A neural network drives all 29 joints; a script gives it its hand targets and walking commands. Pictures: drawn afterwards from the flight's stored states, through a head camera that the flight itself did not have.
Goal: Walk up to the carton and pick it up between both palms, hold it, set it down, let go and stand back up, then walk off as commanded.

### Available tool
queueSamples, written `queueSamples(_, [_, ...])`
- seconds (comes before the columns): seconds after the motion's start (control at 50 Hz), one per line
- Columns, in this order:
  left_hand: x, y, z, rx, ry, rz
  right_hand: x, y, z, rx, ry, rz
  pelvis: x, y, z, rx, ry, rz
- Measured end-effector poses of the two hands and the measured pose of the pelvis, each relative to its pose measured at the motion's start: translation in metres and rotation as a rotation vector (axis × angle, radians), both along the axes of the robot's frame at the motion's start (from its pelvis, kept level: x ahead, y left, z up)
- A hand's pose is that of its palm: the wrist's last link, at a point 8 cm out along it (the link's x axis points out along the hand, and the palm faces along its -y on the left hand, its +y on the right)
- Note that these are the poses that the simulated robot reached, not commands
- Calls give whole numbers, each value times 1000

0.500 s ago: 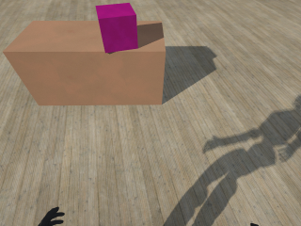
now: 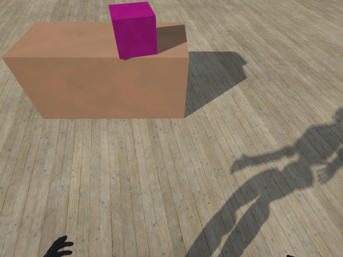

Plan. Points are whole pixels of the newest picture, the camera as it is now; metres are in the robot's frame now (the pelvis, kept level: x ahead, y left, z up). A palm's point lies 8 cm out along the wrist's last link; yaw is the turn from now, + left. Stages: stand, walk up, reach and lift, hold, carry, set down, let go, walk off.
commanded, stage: stand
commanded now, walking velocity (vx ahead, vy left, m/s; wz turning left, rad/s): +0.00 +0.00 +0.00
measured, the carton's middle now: (133, 30) +1.35 +0.17 -0.10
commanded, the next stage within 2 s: none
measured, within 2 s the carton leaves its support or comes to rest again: neither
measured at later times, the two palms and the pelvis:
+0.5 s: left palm out of the picture +0.12 +0.29 -0.10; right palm out of the picture +0.05 -0.31 -0.11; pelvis +0.00 +0.00 +0.00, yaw +0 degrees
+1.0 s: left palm out of the picture +0.12 +0.29 -0.10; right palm out of the picture +0.05 -0.31 -0.11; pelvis +0.00 +0.00 +0.00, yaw +0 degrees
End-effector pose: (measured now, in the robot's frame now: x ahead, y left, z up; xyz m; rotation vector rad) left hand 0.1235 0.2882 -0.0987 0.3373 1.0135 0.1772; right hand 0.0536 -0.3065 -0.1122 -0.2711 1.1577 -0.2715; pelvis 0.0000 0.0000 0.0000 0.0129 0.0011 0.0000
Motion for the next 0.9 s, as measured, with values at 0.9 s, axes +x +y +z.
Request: queueSamples(0.9, [-2,1,-1,-4,1,4,-1,0,2,-3,-5,-3,-1,1,0,-2,-1,0])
